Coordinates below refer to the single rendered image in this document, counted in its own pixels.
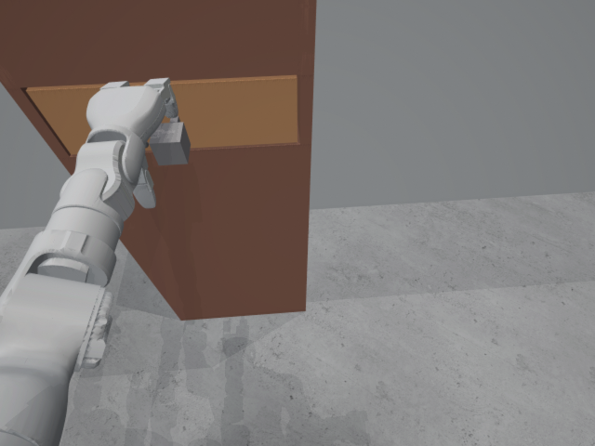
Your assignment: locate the robot left forearm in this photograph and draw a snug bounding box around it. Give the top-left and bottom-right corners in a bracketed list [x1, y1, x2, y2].
[0, 125, 145, 322]

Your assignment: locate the cabinet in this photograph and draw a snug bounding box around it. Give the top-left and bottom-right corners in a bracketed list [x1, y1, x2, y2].
[0, 0, 317, 321]

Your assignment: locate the left robot upper arm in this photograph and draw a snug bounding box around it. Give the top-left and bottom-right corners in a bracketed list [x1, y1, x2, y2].
[0, 273, 114, 446]

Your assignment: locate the drawer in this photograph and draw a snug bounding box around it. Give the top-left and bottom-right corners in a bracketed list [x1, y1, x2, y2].
[26, 75, 298, 155]

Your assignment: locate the robot left hand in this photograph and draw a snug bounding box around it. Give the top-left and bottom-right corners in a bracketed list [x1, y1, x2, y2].
[86, 78, 179, 208]

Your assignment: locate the handle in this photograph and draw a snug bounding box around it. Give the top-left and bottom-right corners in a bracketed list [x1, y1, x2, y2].
[149, 117, 191, 165]

